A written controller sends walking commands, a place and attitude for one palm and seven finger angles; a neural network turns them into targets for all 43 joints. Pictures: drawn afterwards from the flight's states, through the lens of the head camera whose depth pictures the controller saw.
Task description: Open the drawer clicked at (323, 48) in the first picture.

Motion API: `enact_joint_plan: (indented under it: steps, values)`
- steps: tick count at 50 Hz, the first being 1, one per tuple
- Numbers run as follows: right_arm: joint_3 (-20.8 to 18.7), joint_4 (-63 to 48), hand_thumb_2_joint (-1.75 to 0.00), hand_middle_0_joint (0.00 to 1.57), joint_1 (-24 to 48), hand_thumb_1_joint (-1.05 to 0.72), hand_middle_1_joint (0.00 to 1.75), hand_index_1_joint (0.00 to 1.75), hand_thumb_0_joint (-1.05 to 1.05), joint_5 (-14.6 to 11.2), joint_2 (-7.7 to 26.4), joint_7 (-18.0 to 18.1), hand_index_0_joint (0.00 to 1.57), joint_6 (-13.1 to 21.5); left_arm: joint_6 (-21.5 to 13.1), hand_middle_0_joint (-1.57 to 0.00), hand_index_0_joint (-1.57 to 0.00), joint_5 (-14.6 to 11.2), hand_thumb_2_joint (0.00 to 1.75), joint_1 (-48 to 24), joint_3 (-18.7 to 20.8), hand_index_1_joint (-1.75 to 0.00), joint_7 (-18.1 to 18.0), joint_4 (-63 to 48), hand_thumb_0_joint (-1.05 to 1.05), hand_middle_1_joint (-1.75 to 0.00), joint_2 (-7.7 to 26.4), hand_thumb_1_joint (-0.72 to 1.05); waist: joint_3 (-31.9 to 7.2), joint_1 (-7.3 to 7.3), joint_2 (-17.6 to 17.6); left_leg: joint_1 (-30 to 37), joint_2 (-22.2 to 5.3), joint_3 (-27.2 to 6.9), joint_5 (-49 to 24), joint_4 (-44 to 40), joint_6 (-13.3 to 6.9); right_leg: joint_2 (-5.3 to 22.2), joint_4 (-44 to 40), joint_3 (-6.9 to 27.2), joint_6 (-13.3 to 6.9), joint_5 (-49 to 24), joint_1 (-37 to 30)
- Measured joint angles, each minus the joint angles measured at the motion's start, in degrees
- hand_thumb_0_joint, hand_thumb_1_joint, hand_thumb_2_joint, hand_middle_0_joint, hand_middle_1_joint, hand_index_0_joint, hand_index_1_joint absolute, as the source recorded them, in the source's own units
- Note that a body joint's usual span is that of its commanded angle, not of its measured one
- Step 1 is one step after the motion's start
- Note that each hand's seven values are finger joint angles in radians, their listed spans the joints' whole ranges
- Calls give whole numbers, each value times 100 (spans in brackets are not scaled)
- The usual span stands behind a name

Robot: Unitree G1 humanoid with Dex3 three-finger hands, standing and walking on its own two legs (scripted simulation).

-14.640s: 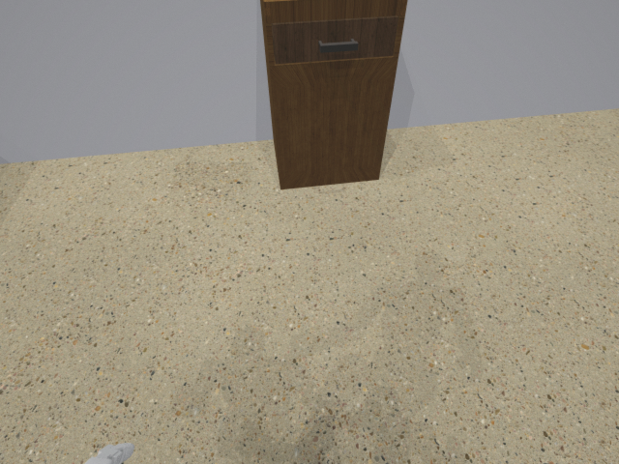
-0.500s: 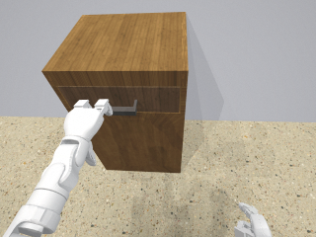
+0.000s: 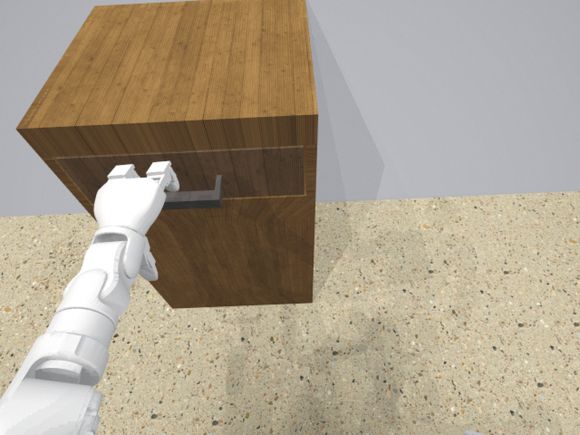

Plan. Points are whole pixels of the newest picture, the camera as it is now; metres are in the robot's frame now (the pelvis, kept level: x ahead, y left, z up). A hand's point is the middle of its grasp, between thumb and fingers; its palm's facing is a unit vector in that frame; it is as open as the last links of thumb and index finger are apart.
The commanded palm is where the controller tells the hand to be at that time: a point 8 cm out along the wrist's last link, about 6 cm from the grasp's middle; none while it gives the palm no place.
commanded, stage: move the hooked fingers above the handle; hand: left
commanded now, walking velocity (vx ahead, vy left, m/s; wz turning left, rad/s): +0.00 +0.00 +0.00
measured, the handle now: (186, 191) +0.54 +0.24 -0.06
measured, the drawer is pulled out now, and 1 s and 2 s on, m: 0.00 0.00 0.00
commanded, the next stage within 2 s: none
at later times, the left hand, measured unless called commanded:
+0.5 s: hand (168, 203) +0.45 +0.23 +0.02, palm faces -0.04 +0.00 -1.00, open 13.8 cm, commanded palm +0.44 +0.23 +0.07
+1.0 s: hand (172, 202) +0.47 +0.23 -0.01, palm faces -0.12 -0.02 -0.99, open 13.8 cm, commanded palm +0.47 +0.23 +0.06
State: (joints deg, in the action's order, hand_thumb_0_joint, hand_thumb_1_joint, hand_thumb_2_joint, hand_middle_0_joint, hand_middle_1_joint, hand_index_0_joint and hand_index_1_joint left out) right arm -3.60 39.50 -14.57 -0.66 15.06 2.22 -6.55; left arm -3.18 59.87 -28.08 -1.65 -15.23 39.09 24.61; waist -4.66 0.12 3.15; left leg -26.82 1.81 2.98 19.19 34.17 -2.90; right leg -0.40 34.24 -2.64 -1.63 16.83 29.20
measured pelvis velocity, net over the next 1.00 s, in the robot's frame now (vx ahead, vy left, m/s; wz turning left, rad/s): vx -0.01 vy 0.00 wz -0.02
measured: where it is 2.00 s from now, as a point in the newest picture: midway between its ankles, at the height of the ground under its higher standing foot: outside the picture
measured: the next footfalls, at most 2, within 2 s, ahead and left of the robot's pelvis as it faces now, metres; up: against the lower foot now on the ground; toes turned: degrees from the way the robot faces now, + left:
none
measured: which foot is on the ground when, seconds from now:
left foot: down 0.00-1.00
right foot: down 0.00-1.00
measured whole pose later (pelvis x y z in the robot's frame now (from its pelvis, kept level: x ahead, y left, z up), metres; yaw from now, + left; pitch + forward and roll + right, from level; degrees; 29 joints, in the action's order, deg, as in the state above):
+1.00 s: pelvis -0.01 +0.00 -0.02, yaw -1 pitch +21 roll -1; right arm -3.3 41.4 -21.3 1.1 15.6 0.6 -6.3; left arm -3.4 61.8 -47.4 -0.3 -17.2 64.3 28.9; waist -7.5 6.3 3.8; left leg -41.9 0.5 3.1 22.1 43.4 -3.3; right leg -1.4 40.6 -2.7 -1.5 18.0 43.2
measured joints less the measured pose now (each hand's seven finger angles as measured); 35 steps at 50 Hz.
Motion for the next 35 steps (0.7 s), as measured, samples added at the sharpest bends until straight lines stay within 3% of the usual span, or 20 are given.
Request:
enact_joint_plan:
  steps: [7,12,17,22,27,35]
  values:
    - [-5,24,-90,20,-50,-91,30,30,1,-6,-33,-60,20,-4,161,-31,-31,11,30,-409,-148,-120,-4,618,0,-120,-7,-49,-60,42,29,-187,18,-34,21,101,-27,23,53,-35,25,10,149]
    - [12,20,-90,21,-87,-91,30,30,1,30,-70,-57,20,11,-65,-32,-32,83,30,-734,-226,-120,-12,951,0,-120,-48,-49,-86,107,11,-354,30,-61,58,230,-41,41,150,-65,35,41,291]
    - [6,31,-90,21,-152,-91,30,30,1,98,-88,-102,20,32,-207,-32,-32,214,30,-1071,-141,-120,-268,1232,0,-120,-80,-49,-170,194,2,-614,27,-45,114,403,-44,44,309,-54,39,85,549]
    - [-2,82,-90,21,-225,-91,30,30,0,134,-65,-197,20,4,76,-31,-31,263,30,-1426,-100,-120,-501,1722,0,-120,-90,-49,-242,282,59,-853,6,-13,161,551,-50,28,433,-27,44,105,790]
    - [25,105,-90,21,-328,-91,30,30,0,129,-55,-208,20,-16,279,-31,-31,243,30,-1678,-84,-120,-413,2159,0,-120,-35,-49,-232,393,74,-1001,-24,14,163,604,-54,0,468,-3,40,82,942]
    - [60,184,-90,21,-519,-91,30,30,0,184,-9,-146,20,40,-40,-32,-32,314,30,-1988,52,-120,-400,2416,0,-120,174,-49,-251,607,14,-1294,-68,-8,225,806,-33,-37,619,-31,10,120,1212]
